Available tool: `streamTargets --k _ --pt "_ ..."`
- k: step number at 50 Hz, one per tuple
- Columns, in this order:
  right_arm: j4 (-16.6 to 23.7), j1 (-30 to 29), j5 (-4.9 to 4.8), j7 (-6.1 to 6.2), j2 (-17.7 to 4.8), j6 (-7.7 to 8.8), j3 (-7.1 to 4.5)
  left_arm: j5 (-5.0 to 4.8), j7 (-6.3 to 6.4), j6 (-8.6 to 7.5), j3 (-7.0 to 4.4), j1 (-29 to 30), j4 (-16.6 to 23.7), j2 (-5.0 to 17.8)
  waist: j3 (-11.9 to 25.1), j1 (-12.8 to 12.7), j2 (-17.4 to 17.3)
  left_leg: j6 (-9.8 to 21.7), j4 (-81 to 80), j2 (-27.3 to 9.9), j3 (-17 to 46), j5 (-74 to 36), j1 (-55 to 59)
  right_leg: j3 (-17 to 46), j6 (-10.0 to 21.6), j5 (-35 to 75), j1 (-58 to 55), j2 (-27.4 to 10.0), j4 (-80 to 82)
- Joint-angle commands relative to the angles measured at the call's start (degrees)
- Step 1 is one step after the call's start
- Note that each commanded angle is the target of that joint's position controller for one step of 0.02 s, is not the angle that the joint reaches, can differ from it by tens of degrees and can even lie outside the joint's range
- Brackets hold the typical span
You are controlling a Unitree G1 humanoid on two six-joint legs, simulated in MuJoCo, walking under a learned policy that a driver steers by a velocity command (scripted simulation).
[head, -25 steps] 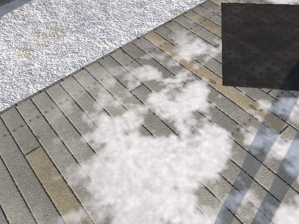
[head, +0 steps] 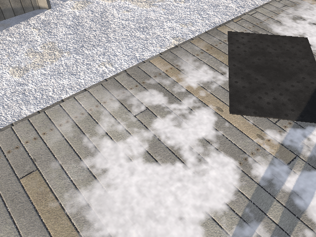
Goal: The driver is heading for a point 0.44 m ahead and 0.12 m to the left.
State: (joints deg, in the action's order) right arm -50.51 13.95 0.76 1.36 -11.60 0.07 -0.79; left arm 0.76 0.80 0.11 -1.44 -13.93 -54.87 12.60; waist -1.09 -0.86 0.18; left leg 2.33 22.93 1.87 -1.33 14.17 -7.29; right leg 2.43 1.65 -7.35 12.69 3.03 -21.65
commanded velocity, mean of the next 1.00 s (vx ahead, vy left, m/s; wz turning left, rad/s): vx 0.25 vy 0.00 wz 0.14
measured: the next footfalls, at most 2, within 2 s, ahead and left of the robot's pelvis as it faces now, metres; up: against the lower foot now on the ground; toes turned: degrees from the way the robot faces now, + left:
right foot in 0.58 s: +0.17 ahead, -0.13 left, +0.00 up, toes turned -2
left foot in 1.06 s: +0.47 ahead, +0.06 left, +0.00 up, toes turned +18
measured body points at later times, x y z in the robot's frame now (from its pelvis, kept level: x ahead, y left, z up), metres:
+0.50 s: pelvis +0.06 -0.01 +0.00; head +0.05 -0.02 +0.45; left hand +0.09 +0.24 -0.15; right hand +0.00 -0.25 -0.16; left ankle -0.02 +0.09 -0.74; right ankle +0.07 -0.11 -0.72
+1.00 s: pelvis +0.28 -0.04 -0.02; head +0.32 -0.03 +0.43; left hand +0.16 +0.16 -0.16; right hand +0.49 -0.22 -0.14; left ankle +0.42 +0.07 -0.71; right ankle +0.13 -0.13 -0.74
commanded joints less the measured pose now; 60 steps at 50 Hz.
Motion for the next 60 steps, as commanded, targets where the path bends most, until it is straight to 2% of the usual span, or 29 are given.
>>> streamTargets --k 1,13,16,18,19,22,26,28,29,30,31,32,33,34,36,40,44,47,49,51,52,53,54,55,56,57,58,59,60 --pt "0.35 2.32 -0.02 0.21 -6.17 0.6 -1.4 -0.11 0.42 -0.63 -0.86 -0.41 -0.04 4.8 -1.32 0.74 0.2 1.7 -6.64 -7.7 7.91 -0.15 -3.91 6.9 0.94 1.77 -2.28 -5.9 3.39" --pt "-6.37 4.38 -0.08 0.64 -4.22 0.87 -0.38 -0.29 1.2 -0.39 -0.2 -1.79 -7.18 3.83 -1.52 0.49 -0.6 1.53 -6.65 -7.27 7.11 -4.5 -2.86 6.44 1.26 4.75 -4.56 -6.72 3.34" --pt "-7.65 6.51 0.22 0.48 -6.69 0.31 -1.38 0.05 1.08 0.02 -0.5 -1.98 -7.57 4.17 -2.45 1.27 -3.82 3.71 -8.53 -6.86 9.66 18.35 -3.69 2.88 2.52 -14.22 -0.08 -2.49 -1.91" --pt "-8.43 9.57 0.09 0.4 -8.39 -0.15 -2.23 0.86 0.34 -0.07 -0.47 1.01 -5.89 3.14 -7.38 2.99 -7.91 7.9 -14.17 -12.78 18.47 32.55 -3.55 -1.66 2.73 -19.28 9.81 0.24 -10.52" --pt "-9.0 10.41 0.0 0.48 -8.71 -0.07 -2.58 1.34 -0.15 -0.48 -0.22 2.38 -4.85 2.07 -9.93 3.14 -8.85 10.09 -16.97 -16.96 22.47 34.3 -3.57 -3.88 2.59 -16.56 13.54 -0.9 -15.47" --pt "-9.81 11.73 0.91 0.16 -8.02 1.45 -2.91 1.34 -1.1 -2.31 -0.63 5.09 -2.5 2.69 -11.3 3.11 -5.45 12.31 -17.69 -19.93 23.81 23.51 1.23 -3.1 2.57 -16.3 21.14 -4.94 -22.12" --pt "-10.36 11.81 0.71 -0.26 -7.94 3.02 -3.3 0.31 -1.98 -3.96 -1.19 6.15 -0.77 2.34 -8.31 2.59 -6.08 10.33 -13.86 -15.78 15.35 10.06 2.0 -6.21 2.3 -12.59 13.97 -3.79 -14.31" --pt "-9.96 9.35 0.04 -0.53 -7.81 3.17 -3.3 -0.02 -1.93 -4.27 -1.5 -0.61 -2.54 1.36 -7.05 -1.37 -5.09 8.63 -8.28 -13.01 11.23 5.03 -7.44 -8.78 2.46 -6.85 -1.79 -1.1 -6.02" --pt "-9.55 8.7 0.11 -0.69 -6.97 3.51 -2.98 -0.01 -1.43 -4.59 -2.41 -7.5 -4.73 2.97 -4.56 -4.24 -2.33 7.08 -1.52 -10.44 8.95 0.27 -13.88 -7.05 2.69 -6.83 -13.48 -0.52 -3.46" --pt "-7.8 6.47 0.01 -1.1 -4.48 4.05 -2.12 0.96 -0.51 -5.13 -3.94 -16.43 -6.39 7.94 -0.2 -8.32 7.06 4.45 14.95 -5.03 2.95 0.69 -21.04 6.84 4.54 -16.84 -23.49 -11.46 4.15" --pt "-5.32 7.32 -0.29 -1.26 -0.83 4.17 -1.32 1.06 -0.23 -4.77 -5.29 -23.1 -7.6 14.31 3.64 -8.46 19.58 2.57 32.97 2.17 -3.07 16.89 -32.08 30.99 9.97 -31.08 -27.71 -25.72 13.92" --pt "-5.28 4.4 1.07 -1.3 -5.84 3.56 -2.6 1.09 -0.02 -4.09 -4.08 -18.27 -6.82 9.51 -1.05 -5.78 8.14 3.86 42.01 -1.91 3.16 15.5 -33.61 30.59 10.57 -32.58 -20.25 -26.24 13.45" --pt "-5.23 3.64 0.84 -2.0 -4.72 3.66 -2.57 0.99 -0.24 -4.28 -3.32 -11.57 -4.38 7.2 -4.49 -2.83 3.44 4.47 43.48 -4.31 5.1 9.15 -33.61 24.41 9.4 -28.38 -15.09 -24.14 13.45" --pt "-5.89 4.35 0.46 -2.43 -3.2 3.8 -2.31 0.8 -0.37 -4.77 -2.81 -7.92 -3.29 5.56 -5.58 -1.03 1.87 4.18 42.45 -5.66 5.54 4.69 -31.84 17.73 7.95 -20.16 -12.13 -21.61 14.19" --pt "-6.47 5.48 1.07 -2.98 -2.77 3.01 -2.59 0.51 0.09 -5.67 -1.8 -6.71 -3.03 3.23 -4.56 0.74 2.23 3.17 41.22 -6.68 4.36 0.36 -29.57 8.13 5.51 -8.86 -10.96 -18.11 14.89" --pt "-4.16 0.37 0.9 -3.49 -1.91 1.58 -2.84 0.29 0.63 -6.69 -1.25 -11.78 -4.77 3.11 -4.27 0.88 3.0 1.85 41.38 -6.11 1.39 -4.32 -34.62 -2.21 4.68 13.34 -14.11 -16.61 12.92" --pt "0.26 -9.56 0.71 -4.1 -0.59 1.5 -2.0 0.43 0.9 -6.85 -0.56 -12.0 -4.84 2.16 -6.92 0.19 3.71 1.22 28.71 -4.84 -2.76 -10.53 -33.7 -9.41 4.04 21.2 -11.02 -14.31 13.36" --pt "2.88 -14.85 0.75 -4.4 -0.26 1.41 -1.37 0.25 1.39 -6.85 -0.62 -13.37 -5.51 3.45 -7.67 -0.38 4.03 2.5 17.23 -3.18 -7.21 -11.99 -28.13 -12.67 3.84 28.23 -11.63 -14.96 12.58" --pt "2.81 -13.15 1.13 -4.12 -1.44 1.5 -1.69 0.08 1.81 -6.77 -0.81 -14.03 -6.07 4.55 -6.03 1.02 4.11 4.6 14.0 -0.37 -9.26 -10.49 -22.63 -14.46 3.44 44.97 -14.17 -15.67 6.93" --pt "-0.16 -3.68 1.62 -3.46 -2.93 2.1 -2.42 0.11 2.39 -6.23 -1.19 -13.39 -6.26 5.73 -1.24 4.93 5.73 7.15 13.22 3.29 -9.67 -8.0 -13.29 -14.97 3.27 59.14 -15.21 -15.99 -5.69" --pt "-2.66 3.53 1.94 -3.2 -4.39 2.69 -3.14 0.18 2.32 -5.91 -1.32 -12.42 -5.88 6.19 2.53 7.64 6.66 8.75 10.46 3.7 -7.53 -9.43 -6.1 -14.17 3.47 56.13 -14.12 -16.14 -14.95" --pt "-4.54 9.28 2.68 -2.85 -6.06 3.38 -3.94 -0.46 1.88 -5.76 -1.41 -10.49 -5.19 6.41 5.2 11.2 5.48 10.32 3.29 1.91 -4.86 -16.66 2.99 -15.1 2.98 43.67 -9.01 -14.09 -27.46" --pt "-4.88 11.3 3.03 -2.24 -11.18 3.77 -5.05 -0.68 1.26 -5.54 -0.71 -11.74 -3.21 2.37 11.01 9.23 -4.42 13.67 7.17 -12.8 9.47 -38.82 16.36 -15.67 1.82 -2.7 4.03 -8.06 -47.33" --pt "-4.51 11.72 1.45 -2.16 -14.98 3.48 -5.85 -3.24 0.94 -4.76 -0.47 -20.64 -2.94 0.54 23.14 5.22 -10.22 25.73 6.88 -28.09 33.21 -58.92 30.54 -6.56 0.44 -30.46 17.39 -0.52 -65.36" --pt "-3.67 9.12 -0.59 -1.54 -12.93 2.39 -5.61 -1.58 0.83 -4.45 -1.41 -14.43 -2.7 4.21 19.9 5.9 0.15 23.24 1.67 -24.33 26.88 -49.99 21.94 -0.79 0.47 -21.85 18.15 -3.51 -63.79" --pt "-2.98 2.74 -0.8 -1.22 -9.51 2.33 -4.48 -1.07 0.63 -4.58 -1.13 -9.73 -1.03 3.06 9.97 4.29 -1.19 20.85 -2.06 -22.09 21.08 -43.19 12.29 -1.39 0.35 -18.2 19.85 -5.04 -60.02" --pt "-2.65 -0.81 -0.58 -1.09 -6.13 2.46 -3.52 -0.27 0.62 -4.55 -1.16 -8.67 -1.3 2.45 4.52 1.95 1.71 17.84 -5.25 -19.37 16.97 -39.79 4.69 -1.39 0.14 -16.17 18.23 -6.62 -55.21" --pt "-2.9 -1.05 -0.8 -0.79 -4.49 2.83 -2.93 1.0 0.63 -3.7 -1.51 -8.62 -1.65 2.79 1.79 0.82 2.34 15.49 -6.4 -17.34 12.53 -43.23 -0.99 -1.06 0.06 -14.81 14.4 -7.51 -51.41" --pt "-3.45 -0.87 -0.75 -0.68 -3.73 3.1 -2.49 1.68 0.59 -2.38 -1.28 -10.9 -2.32 1.21 1.86 -0.59 1.42 14.4 -7.36 -15.96 9.72 -43.28 -5.07 -1.24 -0.23 -14.35 9.93 -7.53 -48.36"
